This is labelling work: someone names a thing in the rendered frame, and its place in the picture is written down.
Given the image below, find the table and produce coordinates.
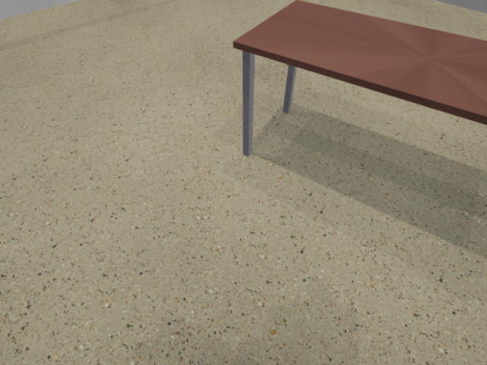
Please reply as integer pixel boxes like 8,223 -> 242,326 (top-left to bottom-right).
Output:
233,0 -> 487,157

